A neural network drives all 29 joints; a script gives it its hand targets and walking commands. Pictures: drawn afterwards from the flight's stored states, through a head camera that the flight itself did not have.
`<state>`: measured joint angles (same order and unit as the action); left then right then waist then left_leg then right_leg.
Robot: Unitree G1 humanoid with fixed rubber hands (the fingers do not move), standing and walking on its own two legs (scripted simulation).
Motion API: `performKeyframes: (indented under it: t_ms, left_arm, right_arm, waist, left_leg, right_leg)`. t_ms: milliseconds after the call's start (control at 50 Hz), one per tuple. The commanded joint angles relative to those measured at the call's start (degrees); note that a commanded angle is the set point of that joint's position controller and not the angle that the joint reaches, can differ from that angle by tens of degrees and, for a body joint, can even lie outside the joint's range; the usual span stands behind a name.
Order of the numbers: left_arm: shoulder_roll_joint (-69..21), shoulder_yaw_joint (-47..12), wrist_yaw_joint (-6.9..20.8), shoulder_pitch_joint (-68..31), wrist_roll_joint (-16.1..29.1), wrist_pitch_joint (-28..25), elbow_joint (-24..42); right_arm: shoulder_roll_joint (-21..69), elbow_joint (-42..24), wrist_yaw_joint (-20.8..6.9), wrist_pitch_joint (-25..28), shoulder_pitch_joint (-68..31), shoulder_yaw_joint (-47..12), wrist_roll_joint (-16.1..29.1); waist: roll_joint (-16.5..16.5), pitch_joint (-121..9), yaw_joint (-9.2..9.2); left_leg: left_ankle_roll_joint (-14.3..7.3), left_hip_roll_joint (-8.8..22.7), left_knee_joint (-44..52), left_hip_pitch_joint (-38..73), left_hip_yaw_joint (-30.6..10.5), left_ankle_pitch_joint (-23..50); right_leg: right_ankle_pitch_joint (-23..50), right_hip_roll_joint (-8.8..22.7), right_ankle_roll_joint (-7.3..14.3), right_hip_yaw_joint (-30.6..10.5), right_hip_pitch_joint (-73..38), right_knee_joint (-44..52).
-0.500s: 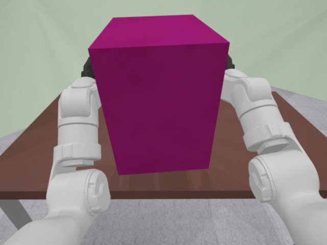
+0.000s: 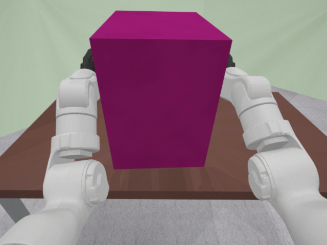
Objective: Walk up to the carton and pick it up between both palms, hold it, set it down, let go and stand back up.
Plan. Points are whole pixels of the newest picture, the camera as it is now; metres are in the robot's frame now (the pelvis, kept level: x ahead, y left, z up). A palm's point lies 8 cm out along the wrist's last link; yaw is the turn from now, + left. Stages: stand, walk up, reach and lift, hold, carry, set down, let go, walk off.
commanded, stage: hold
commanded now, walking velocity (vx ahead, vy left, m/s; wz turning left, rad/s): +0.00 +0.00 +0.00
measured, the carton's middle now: (157, 85) +0.41 +0.01 +0.28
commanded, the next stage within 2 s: set down in 1.78 s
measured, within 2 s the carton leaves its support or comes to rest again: neither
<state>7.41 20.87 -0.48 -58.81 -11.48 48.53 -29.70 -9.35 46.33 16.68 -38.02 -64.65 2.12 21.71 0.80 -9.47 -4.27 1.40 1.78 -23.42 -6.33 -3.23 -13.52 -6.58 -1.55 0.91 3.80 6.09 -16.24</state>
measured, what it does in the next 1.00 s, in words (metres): stands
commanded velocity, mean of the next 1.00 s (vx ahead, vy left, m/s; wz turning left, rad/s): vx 0.00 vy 0.00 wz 0.00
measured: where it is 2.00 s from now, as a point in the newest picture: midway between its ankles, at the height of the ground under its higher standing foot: outside the picture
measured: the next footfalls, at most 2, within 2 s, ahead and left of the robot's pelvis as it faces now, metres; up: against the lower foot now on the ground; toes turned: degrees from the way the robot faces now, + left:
none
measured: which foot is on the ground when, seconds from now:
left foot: down 0.00-1.00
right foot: down 0.00-1.00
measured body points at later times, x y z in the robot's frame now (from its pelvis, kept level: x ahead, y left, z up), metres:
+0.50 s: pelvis +0.00 +0.00 +0.00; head -0.09 +0.01 +0.44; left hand +0.39 +0.16 +0.30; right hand +0.38 -0.15 +0.31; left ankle +0.00 +0.13 -0.75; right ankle +0.03 -0.11 -0.75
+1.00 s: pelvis +0.00 +0.00 +0.00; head -0.09 +0.01 +0.44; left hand +0.39 +0.16 +0.31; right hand +0.39 -0.15 +0.30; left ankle +0.00 +0.13 -0.75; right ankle +0.03 -0.11 -0.75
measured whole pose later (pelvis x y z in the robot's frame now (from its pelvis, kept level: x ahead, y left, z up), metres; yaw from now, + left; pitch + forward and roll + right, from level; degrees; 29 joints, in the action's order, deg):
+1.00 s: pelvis +0.00 +0.00 +0.00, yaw +0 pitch -4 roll -2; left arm 7.5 20.8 0.2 -58.2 -11.7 48.0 -30.1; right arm -9.4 46.7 16.9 -37.9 -64.4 1.0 22.2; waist 0.7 -9.0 -4.4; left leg 1.6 1.9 -23.2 -6.0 -3.4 -13.3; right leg -6.5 -1.7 1.1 3.8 5.8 -16.1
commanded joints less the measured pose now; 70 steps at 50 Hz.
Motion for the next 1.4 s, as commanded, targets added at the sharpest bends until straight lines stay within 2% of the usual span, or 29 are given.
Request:
performKeyframes:
  t_ms: [0, 100, 120, 180, 220, 260, 400, 520, 600, 680, 800, 900, 980, 1080, 1180, 1200, 1220, 1260, 1320, 1380]
  left_arm:
    - [-35.2, -17.6, 9.6, -44.7, 8.8, -3.7, 5.9]
    - [-35.0, -17.7, 9.9, -45.2, 8.9, -3.8, 7.6]
    - [-35.1, -18.4, 9.7, -45.5, 9.3, -3.9, 8.1]
    - [-35.5, -19.4, 9.4, -47.0, 10.0, -4.3, 10.1]
    - [-35.5, -19.4, 9.2, -47.1, 10.0, -4.2, 9.8]
    - [-36.4, -20.3, 9.0, -47.0, 10.3, -4.2, 10.3]
    - [-36.7, -20.6, 8.8, -46.5, 10.0, -3.8, 10.2]
    - [-35.7, -18.7, 8.8, -47.5, 9.4, -4.3, 7.8]
    - [-35.7, -18.9, 8.7, -47.9, 9.7, -4.5, 7.4]
    - [-36.1, -19.1, 8.9, -47.7, 9.8, -4.7, 7.2]
    - [-35.3, -17.8, 9.1, -47.1, 9.5, -4.8, 5.4]
    - [-35.8, -19.0, 8.9, -47.2, 10.3, -4.9, 8.1]
    - [-35.5, -18.6, 8.9, -46.6, 9.9, -4.6, 7.6]
    - [-36.0, -20.0, 8.7, -46.9, 10.6, -4.6, 9.9]
    - [-35.2, -18.9, 8.7, -45.9, 9.5, -4.1, 9.3]
    - [-36.6, -20.7, 8.3, -39.4, 10.0, -3.5, 11.2]
    - [-36.2, -21.2, 8.2, -40.3, 10.4, -3.3, 12.8]
    - [-35.5, -21.0, 8.3, -40.5, 9.8, -2.7, 12.7]
    - [-35.7, -21.3, 8.5, -42.1, 9.8, -2.5, 13.2]
    - [-36.7, -22.8, 7.9, -44.9, 11.2, -2.9, 14.8]
  right_arm:
    - [37.1, -16.0, -7.3, 1.4, -45.7, -12.1, 9.7]
    - [38.2, -18.7, -7.2, 1.8, -46.9, -13.7, 10.9]
    - [38.1, -18.6, -7.1, 1.8, -46.5, -13.6, 11.0]
    - [38.9, -19.6, -7.0, 1.9, -46.5, -14.0, 11.3]
    - [39.2, -20.3, -7.0, 2.0, -47.2, -14.1, 11.3]
    - [39.1, -20.5, -7.1, 2.1, -46.9, -13.7, 11.1]
    - [38.0, -18.9, -7.3, 1.7, -45.9, -13.0, 10.5]
    - [38.8, -16.4, -8.0, 2.0, -47.0, -12.4, 9.3]
    - [39.1, -17.1, -8.0, 2.3, -47.9, -12.7, 9.7]
    - [38.7, -16.6, -7.8, 2.2, -47.1, -11.8, 9.3]
    - [38.3, -15.6, -7.7, 2.2, -47.3, -11.7, 9.3]
    - [38.8, -18.1, -7.4, 2.3, -47.2, -13.0, 10.5]
    - [38.7, -18.2, -7.3, 2.2, -46.8, -13.1, 10.4]
    - [38.7, -19.7, -7.1, 2.0, -46.4, -13.5, 10.9]
    - [38.9, -18.9, -7.1, 1.7, -45.9, -14.1, 10.9]
    - [39.3, -23.8, -7.0, 1.9, -45.4, -15.9, 12.1]
    - [38.5, -23.9, -6.6, 1.5, -44.8, -16.4, 12.6]
    - [38.4, -23.1, -6.6, 1.0, -43.9, -15.9, 12.0]
    - [38.5, -21.3, -7.4, 1.0, -43.8, -14.5, 10.7]
    - [39.4, -21.7, -8.0, 1.3, -45.4, -14.3, 10.8]
  waist:
    - [2.0, -17.4, -0.59]
    - [1.1, -18.9, 0.01]
    - [1.4, -18.8, -0.64]
    - [1.9, -19.7, -0.87]
    - [1.7, -19.7, -0.43]
    - [2.9, -19.7, -0.74]
    - [3.9, -19.1, -1.2]
    - [2.0, -17.7, -0.02]
    - [2.3, -19.1, 0.09]
    - [2.9, -18.8, -0.71]
    - [1.8, -18.2, -0.35]
    - [2.5, -20.5, -0.66]
    - [2.2, -19.3, -0.43]
    - [2.8, -20.7, -1.16]
    - [1.7, -19.0, -0.16]
    - [2.0, -21.3, -0.9]
    - [2.0, -21.3, -1.11]
    - [1.3, -18.3, -1.83]
    - [1.9, -16.5, -1.62]
    - [3.2, -18.7, -1.3]
  left_leg:
    - [2.3, -4.2, 5.3, -5.8, 0.6, 11.4]
    - [2.4, -4.4, 4.5, -4.4, 0.6, 14.5]
    - [2.6, -4.4, 4.3, -4.0, 0.5, 15.1]
    - [2.7, -4.4, 3.8, -3.4, 0.5, 15.4]
    - [2.4, -4.5, 4.0, -3.9, 0.5, 14.5]
    - [2.5, -4.3, 4.1, -4.0, 0.5, 14.0]
    - [2.8, -4.0, 4.5, -4.3, 0.5, 12.6]
    - [1.6, -4.0, 6.0, -6.5, 0.8, 8.2]
    - [1.7, -4.1, 5.3, -5.9, 0.7, 9.8]
    - [2.1, -4.2, 5.4, -6.3, 0.8, 9.4]
    - [1.8, -4.2, 5.6, -6.4, 0.7, 9.3]
    - [2.4, -4.4, 4.3, -4.8, 0.5, 13.1]
    - [2.2, -4.5, 4.6, -5.3, 0.6, 12.1]
    - [2.6, -4.5, 3.9, -4.2, 0.5, 13.9]
    - [2.1, -4.5, 4.4, -4.6, 0.5, 13.1]
    - [2.1, -4.7, 3.3, -3.9, 0.3, 16.3]
    - [2.4, -4.8, 3.2, -3.2, 0.1, 17.0]
    - [2.3, -4.9, 3.7, -3.1, 0.6, 16.0]
    - [2.0, -4.6, 5.0, -4.8, 0.5, 12.1]
    - [2.3, -4.4, 4.5, -5.0, 0.2, 12.2]
  right_leg:
    - [12.3, -2.6, -2.3, -4.2, -18.1, -0.8]
    - [14.5, -2.8, -2.6, -4.0, -18.8, -0.9]
    - [15.0, -2.8, -2.6, -4.0, -18.5, -1.0]
    - [15.1, -2.8, -2.7, -3.9, -17.8, -1.1]
    - [14.0, -2.7, -2.8, -3.8, -17.4, -1.0]
    - [13.1, -2.7, -2.5, -3.8, -16.9, -1.0]
    - [11.4, -2.9, -2.2, -3.8, -16.7, -1.1]
    - [7.6, -2.6, -2.2, -4.0, -16.4, -0.7]
    - [9.0, -2.6, -2.2, -4.1, -16.7, -0.8]
    - [9.2, -2.5, -2.2, -4.2, -16.5, -0.9]
    - [9.5, -2.4, -2.3, -4.2, -16.8, -0.6]
    - [12.8, -2.7, -2.4, -4.0, -17.7, -1.2]
    - [12.0, -2.6, -2.6, -4.0, -17.3, -0.9]
    - [13.8, -2.7, -2.6, -4.1, -17.5, -1.2]
    - [12.9, -2.7, -2.8, -4.0, -17.4, -1.1]
    - [16.8, -2.7, -2.5, -3.7, -20.1, -1.3]
    - [17.7, -2.8, -2.8, -3.6, -19.7, -1.4]
    - [16.2, -2.8, -3.1, -3.3, -17.6, -1.0]
    - [10.7, -2.6, -2.6, -3.5, -16.1, -0.4]
    - [10.1, -2.9, -2.4, -3.5, -15.7, -0.8]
